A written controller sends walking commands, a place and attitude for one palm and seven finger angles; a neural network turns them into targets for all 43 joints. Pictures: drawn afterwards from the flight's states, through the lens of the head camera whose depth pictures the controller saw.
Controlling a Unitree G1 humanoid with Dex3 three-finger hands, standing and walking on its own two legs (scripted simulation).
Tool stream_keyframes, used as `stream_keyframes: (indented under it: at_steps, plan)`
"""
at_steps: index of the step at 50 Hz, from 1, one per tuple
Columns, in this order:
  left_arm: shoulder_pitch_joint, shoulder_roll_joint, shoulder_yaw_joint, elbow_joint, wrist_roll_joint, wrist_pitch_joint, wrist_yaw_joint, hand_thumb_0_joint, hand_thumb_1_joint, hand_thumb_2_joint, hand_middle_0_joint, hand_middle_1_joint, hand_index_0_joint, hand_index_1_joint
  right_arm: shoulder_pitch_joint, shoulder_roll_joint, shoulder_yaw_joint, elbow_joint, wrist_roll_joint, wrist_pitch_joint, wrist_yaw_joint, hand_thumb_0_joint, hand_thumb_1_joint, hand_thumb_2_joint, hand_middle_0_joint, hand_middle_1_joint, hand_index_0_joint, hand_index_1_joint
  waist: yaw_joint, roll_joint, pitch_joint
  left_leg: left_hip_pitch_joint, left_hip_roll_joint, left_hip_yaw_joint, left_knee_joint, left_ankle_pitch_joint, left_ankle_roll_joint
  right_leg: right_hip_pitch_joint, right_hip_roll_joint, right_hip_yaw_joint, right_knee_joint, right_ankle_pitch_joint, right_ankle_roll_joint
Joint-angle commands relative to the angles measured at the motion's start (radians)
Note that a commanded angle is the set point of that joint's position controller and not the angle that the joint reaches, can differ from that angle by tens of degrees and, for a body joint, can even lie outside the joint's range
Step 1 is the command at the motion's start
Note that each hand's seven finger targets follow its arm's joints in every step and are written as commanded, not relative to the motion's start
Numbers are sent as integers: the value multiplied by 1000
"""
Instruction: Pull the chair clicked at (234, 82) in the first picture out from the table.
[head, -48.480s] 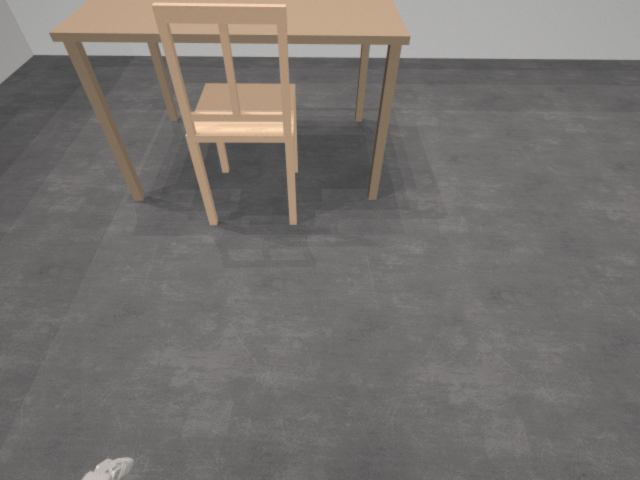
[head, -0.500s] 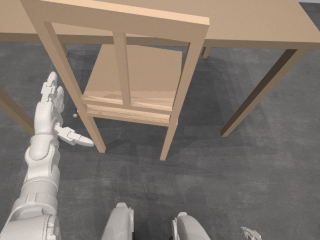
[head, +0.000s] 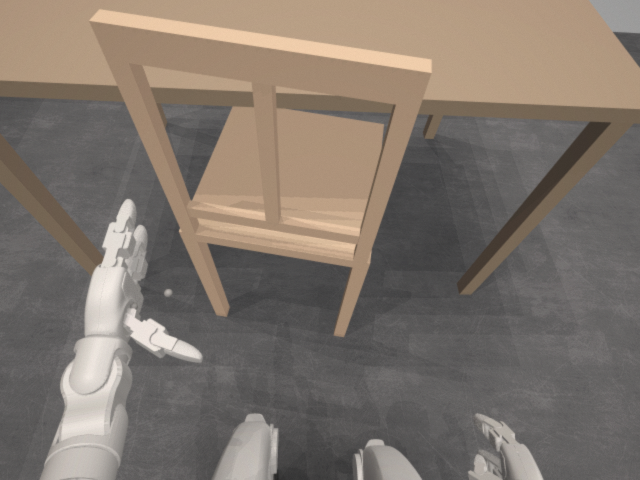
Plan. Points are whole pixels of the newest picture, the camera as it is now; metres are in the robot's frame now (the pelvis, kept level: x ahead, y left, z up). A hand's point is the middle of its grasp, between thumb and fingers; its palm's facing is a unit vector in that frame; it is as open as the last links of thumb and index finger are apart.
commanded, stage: draw the fingers out of the gap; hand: left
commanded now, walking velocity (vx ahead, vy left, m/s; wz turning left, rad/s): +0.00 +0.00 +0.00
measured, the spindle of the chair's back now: (269, 162) +0.55 +0.09 +0.02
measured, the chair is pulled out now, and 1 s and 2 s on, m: -0.05 -0.05 -0.05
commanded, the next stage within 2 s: draw the hand back to the body in 0.18 s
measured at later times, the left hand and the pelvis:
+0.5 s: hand (145, 336) +0.26 +0.19 +0.07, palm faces +0.03 -1.00 -0.07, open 17.5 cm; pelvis +0.01 -0.01 +0.01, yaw +1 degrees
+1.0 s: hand (49, 347) +0.23 +0.23 +0.14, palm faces +0.27 -0.89 -0.37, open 16.1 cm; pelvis +0.04 -0.01 +0.07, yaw +2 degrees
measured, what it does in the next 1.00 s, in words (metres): rises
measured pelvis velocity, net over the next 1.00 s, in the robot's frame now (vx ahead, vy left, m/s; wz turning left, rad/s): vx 0.04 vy -0.01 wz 0.03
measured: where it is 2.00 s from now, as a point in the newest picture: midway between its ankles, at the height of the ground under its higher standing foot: outside the picture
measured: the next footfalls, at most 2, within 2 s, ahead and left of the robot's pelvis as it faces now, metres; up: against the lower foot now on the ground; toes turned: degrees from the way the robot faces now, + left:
none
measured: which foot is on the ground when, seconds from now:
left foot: down 0.00-1.00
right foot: down 0.00-1.00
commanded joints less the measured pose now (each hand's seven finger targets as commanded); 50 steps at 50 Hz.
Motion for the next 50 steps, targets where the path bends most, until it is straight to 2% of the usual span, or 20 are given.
stream_keyframes:
  at_steps: [1, 6, 13, 15, 16, 17, 19, 21, 22, 25, 28, 31, 36, 40, 41, 42, 43, 44, 46, 50]
  plan:
    - [-112, 158, 54, -242, -32, -42, -2, 0, -550, 200, 0, 0, 0, 0, 10, -156, -60, -128, 8, -41, -14, 0, -900, -900, 200, 300, 200, 300, 4, 51, -313, 410, -15, -18, -161, 215, 2, 33, 22, -12, -173, 238, -29]
    - [0, 153, 46, -363, -39, -63, 9, 0, -550, 200, 0, 0, 0, 0, -11, -144, -59, -143, 7, -61, -16, 0, -900, -900, 200, 300, 200, 300, 15, 63, -328, 420, -17, -11, -147, 259, 4, 57, 21, -8, -165, 277, -28]
    - [79, 117, 13, -375, -42, -51, -3, 0, -550, 200, 0, 0, 0, 0, -36, -145, -57, -150, 8, -77, -18, 0, -900, -900, 200, 300, 200, 300, 0, 35, -248, 343, -21, -14, -135, 167, 5, 18, 17, -9, -165, 207, -24]
    - [122, 111, 6, -415, -48, -47, -12, 0, -550, 200, 0, 0, 0, 0, -40, -144, -58, -161, 8, -84, -21, 0, -900, -900, 200, 300, 200, 300, 9, 44, -275, 353, -22, -11, -133, 182, 6, 33, 15, -8, -164, 217, -25]
    - [102, 128, 21, -499, -80, -57, -28, 0, -550, 200, 0, 0, 0, 0, -40, -147, -58, -167, 14, -93, -26, 0, -900, -900, 200, 300, 200, 300, 5, 56, -310, 383, -21, -17, -136, 204, 9, 57, 16, -5, -170, 233, -28]
    - [113, 155, 30, -583, -83, -61, -36, 0, -550, 200, 0, 0, 0, 0, -44, -146, -58, -174, 16, -100, -31, 0, -900, -900, 200, 300, 200, 300, 22, 106, -362, 437, -21, -15, -152, 231, 8, 84, 13, -4, -178, 245, -30]
    - [176, 186, 46, -695, -90, -54, -29, 0, -550, 200, 0, 0, 0, 0, -36, -139, -53, -183, 20, -113, -41, 0, -900, -900, 200, 300, 200, 300, 30, 128, -391, 511, -19, -16, -179, 290, 8, 122, 15, -10, -195, 281, -31]
    - [249, 202, 61, -732, -93, -26, -13, 0, -550, 200, 0, 0, 0, 0, -27, -139, -52, -182, 22, -119, -48, 0, -900, -900, 200, 300, 200, 300, 24, 97, -372, 528, -14, -24, -197, 316, 10, 140, 20, -16, -210, 302, -27]
    - [292, 179, 52, -724, -91, -5, -8, 0, -550, 200, 0, 0, 0, 0, -25, -132, -49, -185, 24, -119, -48, 0, -900, -900, 200, 300, 200, 300, 22, 97, -339, 520, -18, -20, -208, 316, 9, 150, 19, -20, -221, 310, -25]
    - [343, 139, 34, -662, -96, 72, -5, 0, -550, 200, 0, 0, 0, 0, -29, -136, -46, -187, 31, -113, -48, 0, -900, -900, 200, 300, 200, 300, 4, 61, -212, 480, -19, -20, -245, 224, 7, 143, 22, -32, -269, 254, -16]
    - [385, 134, 49, -618, -112, 144, -23, 0, -550, 200, 0, 0, 0, 0, -27, -146, -44, -205, 37, -108, -56, 0, -900, -900, 200, 300, 200, 300, -1, -10, -147, 443, -25, -13, -275, 160, 10, 184, 21, -30, -321, 218, -9]
    - [398, 164, 70, -693, -129, 166, -43, 0, -550, 200, 0, 0, 0, 0, -28, -147, -41, -224, 41, -124, -66, 0, -900, -900, 200, 300, 200, 300, 9, 20, -150, 483, -28, -9, -301, 178, 14, 234, 17, -25, -354, 231, -11]
    - [459, 212, 100, -880, -134, 134, -31, 0, -514, 218, -5, -8, -5, -8, -10, -131, -39, -222, 44, -166, -73, 0, -900, -900, 200, 300, 200, 300, 14, 75, -191, 598, -24, -10, -336, 296, 15, 294, 15, -31, -380, 325, -14]
    - [515, 196, 112, -876, -139, 149, -27, 0, -369, 287, -25, -37, -25, -37, -14, -122, -40, -204, 52, -184, -68, 0, -900, -900, 200, 300, 200, 300, 13, 92, -125, 625, -24, -13, -370, 300, 9, 300, 12, -40, -411, 335, -11]
    - [584, 357, 167, -822, 28, 244, 129, 0, -332, 305, -30, -45, -30, -45, -17, -122, -49, -221, 43, -141, -86, 0, -900, -900, 200, 300, 200, 300, 86, 76, -118, 654, -16, -2, -416, 268, 11, 341, -15, 33, -473, 329, -37]
    - [590, 225, 70, -899, 44, 285, 189, 0, -296, 322, -35, -53, -35, -53, -25, -104, -35, -254, 44, -124, -92, 0, -900, -900, 200, 300, 200, 300, 42, 100, -52, 666, -21, 13, -439, 251, 12, 337, -24, 23, -494, 337, -29]
    - [622, 221, 85, -880, 50, 317, 226, 0, -260, 340, -40, -60, -40, -60, -19, -102, -40, -249, 47, -110, -93, 0, -900, -900, 200, 300, 200, 300, 43, 51, -23, 660, -15, 4, -448, 233, 7, 345, -24, 12, -504, 329, -28]
    - [630, 193, 51, -915, 67, 336, 250, 0, -224, 357, -45, -68, -45, -68, -26, -105, -35, -255, 47, -98, -93, 0, -900, -900, 200, 300, 200, 300, 46, 92, -19, 679, -19, 16, -461, 239, 9, 373, -26, 13, -515, 333, -30]
    - [631, 239, 76, -939, 87, 363, 295, 0, -151, 393, -55, -82, -55, -82, -28, -109, -30, -250, 45, -81, -99, 0, -900, -900, 200, 300, 200, 300, 47, 66, -20, 709, -20, 23, -480, 263, 13, 421, -24, 15, -549, 360, -30]
    - [591, 255, 74, -1001, 103, 379, 344, 0, -6, 462, -75, -113, -75, -113, -40, -122, -26, -248, 41, -90, -108, 0, -900, -900, 200, 300, 200, 300, 50, 17, -25, 791, -18, 23, -539, 299, 18, 489, -29, 9, -588, 397, -25]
